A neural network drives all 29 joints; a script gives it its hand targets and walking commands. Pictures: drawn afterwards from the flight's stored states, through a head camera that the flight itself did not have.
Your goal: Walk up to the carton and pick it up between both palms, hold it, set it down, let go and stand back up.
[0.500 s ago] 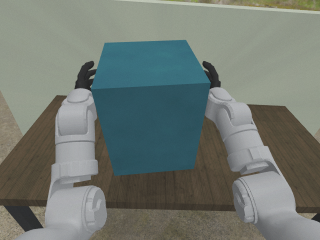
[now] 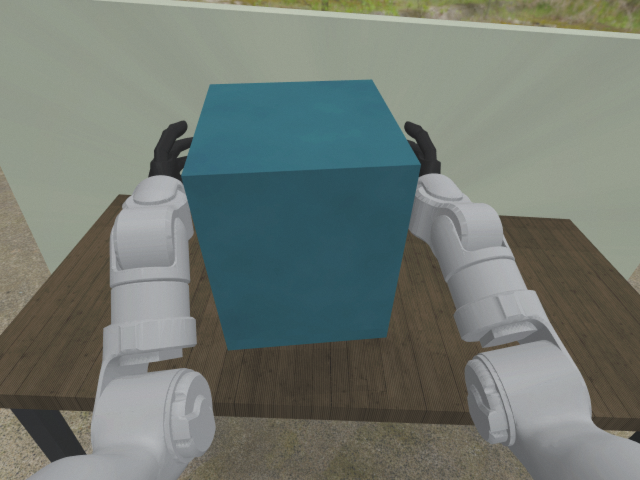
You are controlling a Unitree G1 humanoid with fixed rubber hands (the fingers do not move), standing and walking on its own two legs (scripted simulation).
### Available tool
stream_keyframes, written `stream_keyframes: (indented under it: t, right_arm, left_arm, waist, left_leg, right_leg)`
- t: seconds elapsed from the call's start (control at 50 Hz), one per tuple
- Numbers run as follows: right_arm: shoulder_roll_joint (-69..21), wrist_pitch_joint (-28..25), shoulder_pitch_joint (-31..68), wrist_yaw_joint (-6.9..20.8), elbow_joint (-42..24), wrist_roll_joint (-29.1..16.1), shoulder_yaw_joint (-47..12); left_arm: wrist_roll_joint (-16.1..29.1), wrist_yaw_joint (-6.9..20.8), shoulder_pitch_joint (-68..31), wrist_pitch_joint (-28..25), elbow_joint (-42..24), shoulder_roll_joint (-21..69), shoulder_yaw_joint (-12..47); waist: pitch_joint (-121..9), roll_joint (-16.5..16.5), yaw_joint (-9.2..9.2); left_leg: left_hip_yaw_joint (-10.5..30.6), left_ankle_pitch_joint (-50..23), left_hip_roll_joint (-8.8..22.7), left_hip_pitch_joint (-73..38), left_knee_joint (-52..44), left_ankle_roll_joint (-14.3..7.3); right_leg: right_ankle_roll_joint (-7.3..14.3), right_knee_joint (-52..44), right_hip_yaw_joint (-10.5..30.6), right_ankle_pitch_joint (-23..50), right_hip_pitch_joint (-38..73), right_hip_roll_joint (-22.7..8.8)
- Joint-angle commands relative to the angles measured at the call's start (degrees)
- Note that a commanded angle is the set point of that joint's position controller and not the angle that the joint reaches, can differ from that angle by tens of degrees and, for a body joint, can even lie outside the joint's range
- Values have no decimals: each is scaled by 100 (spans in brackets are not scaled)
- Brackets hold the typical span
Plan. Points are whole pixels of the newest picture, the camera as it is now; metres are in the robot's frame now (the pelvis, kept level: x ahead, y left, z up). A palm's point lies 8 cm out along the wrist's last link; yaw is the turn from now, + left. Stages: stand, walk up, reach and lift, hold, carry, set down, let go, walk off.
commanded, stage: hold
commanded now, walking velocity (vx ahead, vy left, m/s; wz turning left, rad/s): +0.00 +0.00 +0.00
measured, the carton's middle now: (300, 214) +0.37 +0.01 +0.21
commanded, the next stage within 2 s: none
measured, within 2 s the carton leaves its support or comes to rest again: neither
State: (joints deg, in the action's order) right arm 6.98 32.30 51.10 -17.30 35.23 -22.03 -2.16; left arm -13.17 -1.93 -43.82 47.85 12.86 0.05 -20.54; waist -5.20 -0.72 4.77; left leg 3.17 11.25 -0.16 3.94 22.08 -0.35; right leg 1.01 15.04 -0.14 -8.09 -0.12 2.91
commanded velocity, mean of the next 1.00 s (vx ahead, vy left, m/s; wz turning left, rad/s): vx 0.00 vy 0.00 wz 0.00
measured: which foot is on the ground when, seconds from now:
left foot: down 0.00-1.00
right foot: down 0.00-1.00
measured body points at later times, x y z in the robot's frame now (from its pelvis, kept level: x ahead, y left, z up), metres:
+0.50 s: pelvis -0.01 +0.00 +0.00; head -0.09 +0.02 +0.44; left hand +0.38 +0.16 +0.25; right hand +0.38 -0.14 +0.26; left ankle +0.02 +0.11 -0.75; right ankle +0.01 -0.11 -0.75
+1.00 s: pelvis +0.00 +0.00 +0.00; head -0.08 +0.02 +0.44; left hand +0.37 +0.16 +0.25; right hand +0.38 -0.14 +0.25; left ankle +0.02 +0.11 -0.75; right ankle +0.01 -0.11 -0.75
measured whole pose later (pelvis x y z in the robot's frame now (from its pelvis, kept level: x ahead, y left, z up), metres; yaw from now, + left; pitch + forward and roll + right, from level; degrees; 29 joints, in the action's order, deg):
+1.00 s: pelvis +0.00 +0.00 +0.00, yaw +0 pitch -7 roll -2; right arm 6.5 32.7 48.9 -17.1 32.2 -21.7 -1.4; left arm -13.5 -1.7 -42.3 48.2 10.5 0.4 -19.8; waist -4.9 -0.5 5.3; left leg 3.1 11.6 -0.4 3.8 22.2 -0.6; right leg 0.8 15.1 0.0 -8.4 0.1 2.7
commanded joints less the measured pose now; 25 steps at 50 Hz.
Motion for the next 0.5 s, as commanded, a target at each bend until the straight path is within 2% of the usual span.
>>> stream_keyframes:
  t: [0.0,0.06,0.1,0.16,0.24,0.34,0.48]
  right_arm:
    - [-4046,-207,4549,631,-2044,-669,-1642]
    - [-4084,-277,4825,674,-2135,-574,-1556]
    - [-4075,-276,4830,694,-1892,-467,-1426]
    - [-4055,-302,4893,726,-1681,-386,-1356]
    - [-4174,-348,5089,741,-1722,-465,-1465]
    - [-4177,-345,5033,766,-1445,-438,-1416]
    - [-4237,-393,5086,711,-1724,-572,-1517]
  left_arm:
    - [875,874,-4507,-458,-620,3399,2978]
    - [972,838,-4678,-490,-550,3555,3143]
    - [948,831,-4742,-508,-364,3549,3111]
    - [885,850,-4711,-534,-63,3515,2970]
    - [916,805,-4801,-602,-48,3506,2869]
    - [851,791,-4769,-650,215,3411,2622]
    - [1015,744,-4847,-713,-18,3499,2816]
  waist:
    - [-1998,360,63]
    - [-2060,427,116]
    - [-1912,443,143]
    - [-1880,392,81]
    - [-2258,304,-15]
    - [-2122,161,-100]
    - [-2399,259,-12]
  left_leg:
    - [-140,-1457,-179,-618,-208,284]
    - [-140,-1275,-153,-559,-214,296]
    - [-134,-1035,-140,-468,-270,279]
    - [-145,-740,-138,-294,-359,211]
    - [-149,-870,-159,-342,-310,164]
    - [-175,-751,-160,-258,-377,99]
    - [-132,-1174,-182,-459,-210,168]
  right_leg:
    - [-359,-91,-65,932,210,128]
    - [-303,-100,-84,695,125,142]
    - [-292,-129,-83,493,6,113]
    - [-287,-136,-61,279,54,91]
    - [-332,-77,-66,407,161,97]
    - [-337,-114,-39,298,122,92]
    - [-354,-66,-37,709,148,110]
